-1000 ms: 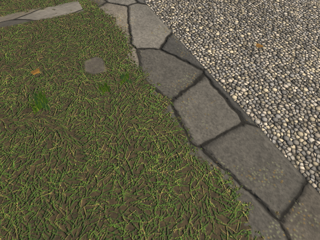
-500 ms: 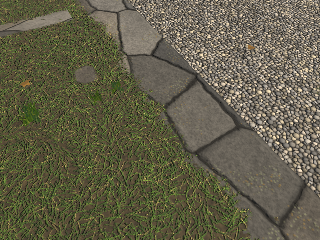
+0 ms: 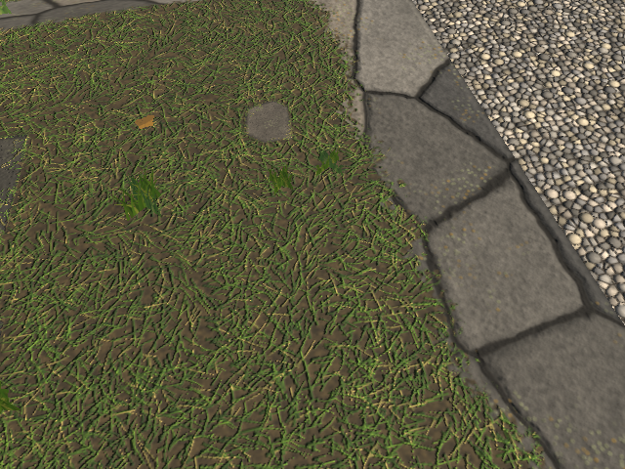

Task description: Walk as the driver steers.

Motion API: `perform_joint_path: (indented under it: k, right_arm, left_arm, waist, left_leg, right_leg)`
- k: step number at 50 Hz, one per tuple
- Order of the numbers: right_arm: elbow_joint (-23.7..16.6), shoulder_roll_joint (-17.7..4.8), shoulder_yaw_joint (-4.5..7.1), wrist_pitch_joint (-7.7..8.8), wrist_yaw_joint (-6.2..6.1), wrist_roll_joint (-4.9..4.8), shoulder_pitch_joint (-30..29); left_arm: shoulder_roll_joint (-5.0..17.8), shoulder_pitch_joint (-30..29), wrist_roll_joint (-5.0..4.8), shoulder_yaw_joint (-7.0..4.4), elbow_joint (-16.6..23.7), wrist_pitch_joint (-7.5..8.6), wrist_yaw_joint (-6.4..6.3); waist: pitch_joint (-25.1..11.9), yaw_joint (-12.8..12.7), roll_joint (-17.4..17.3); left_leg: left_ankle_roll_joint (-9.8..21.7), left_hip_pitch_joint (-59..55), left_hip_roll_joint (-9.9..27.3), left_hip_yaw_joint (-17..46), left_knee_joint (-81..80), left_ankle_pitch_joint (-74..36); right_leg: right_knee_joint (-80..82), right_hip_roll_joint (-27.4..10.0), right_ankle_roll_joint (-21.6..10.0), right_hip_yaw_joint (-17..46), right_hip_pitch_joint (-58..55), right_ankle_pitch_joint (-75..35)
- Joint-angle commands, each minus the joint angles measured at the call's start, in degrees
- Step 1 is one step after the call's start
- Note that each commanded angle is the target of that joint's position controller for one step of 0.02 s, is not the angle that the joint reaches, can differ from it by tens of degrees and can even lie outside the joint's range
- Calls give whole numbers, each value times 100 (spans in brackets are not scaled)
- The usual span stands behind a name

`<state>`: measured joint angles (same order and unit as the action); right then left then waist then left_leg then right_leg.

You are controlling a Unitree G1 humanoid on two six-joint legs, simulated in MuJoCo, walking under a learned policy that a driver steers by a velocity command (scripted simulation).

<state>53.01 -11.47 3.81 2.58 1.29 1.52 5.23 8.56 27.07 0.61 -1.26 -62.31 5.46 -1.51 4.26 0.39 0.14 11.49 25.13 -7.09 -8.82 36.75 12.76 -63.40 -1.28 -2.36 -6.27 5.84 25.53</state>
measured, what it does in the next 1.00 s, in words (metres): walks ahead, turning left: right foot, then left foot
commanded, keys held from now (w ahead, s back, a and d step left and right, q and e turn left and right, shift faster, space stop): w+q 0.86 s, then no key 0.14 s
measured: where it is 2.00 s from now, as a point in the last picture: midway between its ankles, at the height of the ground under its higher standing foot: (248, 340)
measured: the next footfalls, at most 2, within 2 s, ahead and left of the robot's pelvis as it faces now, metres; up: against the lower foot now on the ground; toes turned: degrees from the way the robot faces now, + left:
right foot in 0.48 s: +0.49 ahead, -0.09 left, +0.00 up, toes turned +18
left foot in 1.00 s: +0.62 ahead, +0.23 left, +0.00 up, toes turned +37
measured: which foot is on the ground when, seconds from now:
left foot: down 0.00-0.50, up 0.52-0.98, down 1.00-1.00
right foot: up 0.00-0.46, down 0.48-1.00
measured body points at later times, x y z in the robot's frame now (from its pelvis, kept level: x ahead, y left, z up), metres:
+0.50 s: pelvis +0.30 -0.03 +0.01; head +0.35 -0.01 +0.46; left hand +0.48 +0.25 -0.07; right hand +0.31 -0.31 -0.12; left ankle +0.09 +0.02 -0.69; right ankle +0.45 -0.09 -0.71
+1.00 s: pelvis +0.53 +0.08 +0.02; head +0.57 +0.11 +0.46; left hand +0.36 +0.27 -0.12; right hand +0.84 +0.02 -0.07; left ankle +0.59 +0.20 -0.71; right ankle +0.46 -0.10 -0.70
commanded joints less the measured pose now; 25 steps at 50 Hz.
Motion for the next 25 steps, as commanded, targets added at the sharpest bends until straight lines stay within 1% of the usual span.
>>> perform_joint_path:
  k: [1,2,3,4,5,6,8,10,13,17,18,19,20,21,22,23,24,25]
  right_arm:
    - [187,-972,249,-78,-80,-100,1295]
    - [150,-742,184,-29,-86,-68,1059]
    - [99,-662,142,33,-122,-81,967]
    - [93,-618,103,94,-146,-101,940]
    - [103,-645,91,163,-154,-122,1029]
    - [122,-728,98,210,-160,-137,1140]
    - [126,-848,112,233,-164,-158,1386]
    - [124,-833,104,212,-146,-164,1699]
    - [95,-850,108,177,-140,-144,2114]
    - [18,-925,116,147,-196,-87,2450]
    - [-9,-962,124,142,-211,-64,2490]
    - [-46,-1010,136,143,-234,-48,2475]
    - [-101,-1065,152,148,-263,-43,2380]
    - [-182,-1144,171,158,-279,-45,2162]
    - [-253,-1246,196,183,-263,-43,1971]
    - [-293,-1315,211,223,-205,-67,1845]
    - [-420,-1131,171,276,-143,-133,1799]
    - [-651,-451,29,278,-137,-364,2187]
  left_arm:
    - [870,-859,-3,-173,1107,230,150]
    - [841,-846,17,-194,1082,231,138]
    - [769,-774,102,-198,1085,139,127]
    - [653,-645,173,-182,1080,9,144]
    - [618,-646,199,-191,1126,-93,158]
    - [614,-743,209,-198,1193,-171,172]
    - [666,-1282,216,-216,1444,-250,201]
    - [720,-1950,192,-229,1713,-280,225]
    - [724,-2653,172,-211,2004,-296,275]
    - [734,-3429,136,-142,2368,-260,324]
    - [755,-3557,117,-128,2457,-236,330]
    - [800,-3601,97,-125,2531,-209,331]
    - [867,-3485,80,-132,2553,-180,325]
    - [953,-3153,63,-156,2498,-152,302]
    - [1113,-2602,49,-219,2350,-120,250]
    - [1293,-1768,37,-296,2124,-65,178]
    - [1570,-890,154,-380,2007,-1,76]
    - [2084,-426,354,-488,2055,-31,6]
  waist:
    - [-477,440,29]
    - [-138,124,517]
    - [-66,-88,598]
    - [-78,-243,487]
    - [-90,-304,372]
    - [-77,-316,247]
    - [9,-205,-23]
    - [63,30,-193]
    - [-47,318,-337]
    - [-62,573,-433]
    - [-65,603,-462]
    - [-77,578,-502]
    - [-112,472,-540]
    - [-198,258,-582]
    - [-449,0,-592]
    - [-907,-399,-411]
    - [-1577,-763,-187]
    - [-2413,-643,1023]
  left_leg:
    - [1242,-2958,2457,4305,-2522,988]
    - [979,-2223,2230,3781,-2614,167]
    - [848,-1679,1966,3307,-2603,-555]
    - [754,-1335,1753,2922,-2624,-961]
    - [708,-1195,1612,2698,-2618,-1316]
    - [670,-1108,1481,2491,-2620,-1595]
    - [541,-1091,1301,2316,-2685,-1762]
    - [338,-1325,1219,2334,-2670,-1948]
    - [109,-1926,1188,2421,-2459,-2399]
    - [153,-2659,1274,2655,-2160,-2872]
    - [166,-2808,1325,2733,-2060,-3002]
    - [143,-2905,1387,2818,-1954,-3128]
    - [66,-2908,1425,2876,-1836,-3253]
    - [-67,-2729,1401,2843,-1636,-3585]
    - [-213,-2525,1313,2791,-1164,-4264]
    - [-345,-2322,1081,2619,-225,-4491]
    - [-430,-1523,783,2496,1072,-3301]
    - [-617,69,75,1821,2886,339]
  right_leg:
    - [-1962,-163,-146,942,3746,-706]
    - [-1446,-345,-94,916,3375,-908]
    - [-1115,-441,14,942,2955,-876]
    - [-802,-507,119,942,2635,-828]
    - [-522,-529,203,886,2528,-788]
    - [-269,-533,277,788,2542,-870]
    - [296,-544,404,645,2805,-1352]
    - [908,-502,476,559,3140,-1906]
    - [1592,-337,476,541,3423,-2454]
    - [2358,-83,422,529,3587,-2450]
    - [2555,-20,386,532,3540,-2392]
    - [2771,22,335,575,3392,-2342]
    - [3029,63,273,635,3059,-2282]
    - [3304,157,186,642,2422,-2119]
    - [3431,326,86,599,1543,-1883]
    - [3740,347,-43,554,449,-2053]
    - [3748,-407,-244,1206,-990,-1617]
    - [3854,-2134,-657,3323,-2548,-1294]
Velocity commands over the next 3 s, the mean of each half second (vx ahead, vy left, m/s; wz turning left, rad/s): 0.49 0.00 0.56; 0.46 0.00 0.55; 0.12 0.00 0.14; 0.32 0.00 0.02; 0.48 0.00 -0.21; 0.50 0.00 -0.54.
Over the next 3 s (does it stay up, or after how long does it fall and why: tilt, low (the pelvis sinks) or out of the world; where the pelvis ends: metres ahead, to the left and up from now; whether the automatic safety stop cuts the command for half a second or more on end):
stays up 1.18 0.48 0.04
